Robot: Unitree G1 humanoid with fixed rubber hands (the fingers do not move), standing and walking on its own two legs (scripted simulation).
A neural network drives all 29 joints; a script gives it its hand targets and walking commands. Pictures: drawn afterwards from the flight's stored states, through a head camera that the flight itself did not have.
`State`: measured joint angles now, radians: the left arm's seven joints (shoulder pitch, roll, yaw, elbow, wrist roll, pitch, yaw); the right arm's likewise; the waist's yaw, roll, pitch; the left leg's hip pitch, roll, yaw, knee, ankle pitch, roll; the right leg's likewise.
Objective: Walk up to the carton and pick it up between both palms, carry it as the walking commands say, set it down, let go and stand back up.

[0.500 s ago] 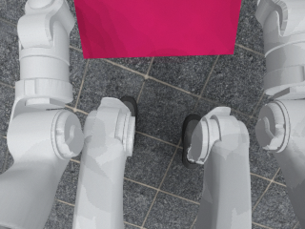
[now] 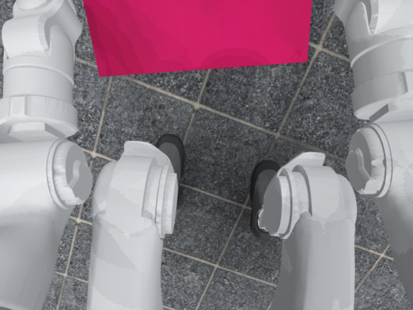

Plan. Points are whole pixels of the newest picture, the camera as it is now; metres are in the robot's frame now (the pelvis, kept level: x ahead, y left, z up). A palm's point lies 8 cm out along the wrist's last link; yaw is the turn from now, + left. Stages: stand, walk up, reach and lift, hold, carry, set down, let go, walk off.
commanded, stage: set down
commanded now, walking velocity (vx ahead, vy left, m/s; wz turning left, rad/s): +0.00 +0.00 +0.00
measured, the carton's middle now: out of the picture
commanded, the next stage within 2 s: none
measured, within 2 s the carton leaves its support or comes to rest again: rests again in 0.30 s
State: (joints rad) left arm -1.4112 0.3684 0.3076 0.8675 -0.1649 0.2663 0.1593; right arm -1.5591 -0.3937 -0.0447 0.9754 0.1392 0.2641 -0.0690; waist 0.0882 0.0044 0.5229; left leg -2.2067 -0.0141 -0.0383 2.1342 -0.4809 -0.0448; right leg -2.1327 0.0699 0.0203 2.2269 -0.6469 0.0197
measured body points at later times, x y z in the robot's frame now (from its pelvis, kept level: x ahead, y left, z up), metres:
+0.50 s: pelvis +0.00 +0.00 -0.01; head +0.38 +0.00 +0.22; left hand +0.55 +0.24 -0.18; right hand +0.60 -0.14 -0.18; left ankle +0.14 +0.13 -0.34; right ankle +0.10 -0.12 -0.34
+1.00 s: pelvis +0.01 +0.00 -0.01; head +0.39 +0.01 +0.22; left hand +0.55 +0.25 -0.19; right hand +0.60 -0.13 -0.19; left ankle +0.14 +0.13 -0.34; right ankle +0.10 -0.12 -0.34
